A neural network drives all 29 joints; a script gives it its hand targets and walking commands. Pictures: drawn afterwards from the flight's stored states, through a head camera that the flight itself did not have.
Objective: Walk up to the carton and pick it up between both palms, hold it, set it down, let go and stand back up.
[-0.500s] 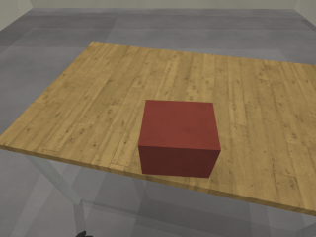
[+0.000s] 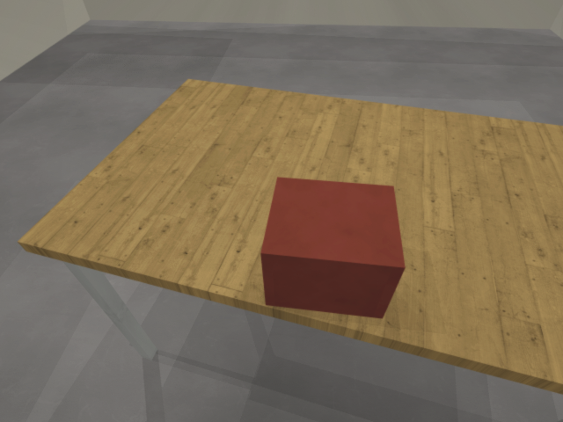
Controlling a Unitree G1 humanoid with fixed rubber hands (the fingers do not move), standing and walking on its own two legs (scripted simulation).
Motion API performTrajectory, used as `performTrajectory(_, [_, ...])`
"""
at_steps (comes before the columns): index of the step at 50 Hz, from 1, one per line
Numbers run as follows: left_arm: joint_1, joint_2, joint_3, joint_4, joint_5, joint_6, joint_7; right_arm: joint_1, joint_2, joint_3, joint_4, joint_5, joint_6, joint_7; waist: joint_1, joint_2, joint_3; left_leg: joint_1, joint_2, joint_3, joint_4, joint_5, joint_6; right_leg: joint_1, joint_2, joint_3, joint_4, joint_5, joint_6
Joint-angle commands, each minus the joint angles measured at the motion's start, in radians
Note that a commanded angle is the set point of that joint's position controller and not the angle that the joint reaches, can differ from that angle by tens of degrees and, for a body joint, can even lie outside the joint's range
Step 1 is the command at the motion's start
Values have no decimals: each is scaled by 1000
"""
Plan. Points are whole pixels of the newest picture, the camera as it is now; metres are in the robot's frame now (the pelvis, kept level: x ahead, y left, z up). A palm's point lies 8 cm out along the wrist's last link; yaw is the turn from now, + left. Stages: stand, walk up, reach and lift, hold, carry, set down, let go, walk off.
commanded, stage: stand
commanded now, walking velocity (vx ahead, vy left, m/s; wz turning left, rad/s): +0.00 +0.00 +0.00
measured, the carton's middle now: (328, 246) +0.41 -0.05 +0.00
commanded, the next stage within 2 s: none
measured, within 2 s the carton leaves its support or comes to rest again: neither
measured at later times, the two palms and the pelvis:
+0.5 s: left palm out of the picture -0.03 +0.21 -0.14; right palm out of the picture +0.01 -0.22 -0.14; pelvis -0.01 +0.00 +0.00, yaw +1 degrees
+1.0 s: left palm out of the picture -0.05 +0.20 -0.14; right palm out of the picture -0.01 -0.21 -0.14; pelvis -0.01 -0.01 +0.00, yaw +1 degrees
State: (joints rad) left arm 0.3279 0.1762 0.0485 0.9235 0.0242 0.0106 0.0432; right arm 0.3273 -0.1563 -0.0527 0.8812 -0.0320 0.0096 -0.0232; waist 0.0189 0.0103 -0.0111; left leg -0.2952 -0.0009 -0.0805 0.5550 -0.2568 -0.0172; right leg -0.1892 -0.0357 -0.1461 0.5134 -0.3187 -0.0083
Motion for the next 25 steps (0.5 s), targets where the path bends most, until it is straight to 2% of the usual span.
performTrajectory(1, [40, 104, 21, -6, -1, -12, 4, 35, -91, -19, -26, 2, -14, -6, 1, 7, 50, -50, 48, -52, -106, 162, 49, 7, -75, 107, -142, 54, -53])
performTrajectory(6, [52, 87, 16, 41, -2, -8, 5, 40, -83, -13, 9, 5, -12, -9, 1, 23, 63, -59, 52, -64, -128, 138, 50, 17, -72, 101, -143, 54, -51])
performTrajectory(12, [65, 75, 9, 92, -3, -8, 5, 47, -77, -6, 49, 7, -11, -12, -1, 16, 77, -62, 52, -70, -143, 122, 49, 22, -74, 99, -151, 58, -49])
performTrajectory(25, [77, 49, -1, 164, -6, -9, 8, 44, -42, 10, 124, 10, -7, -15, -3, 0, 88, -45, 46, -53, -129, 161, 42, 22, -84, 98, -172, 71, -51])
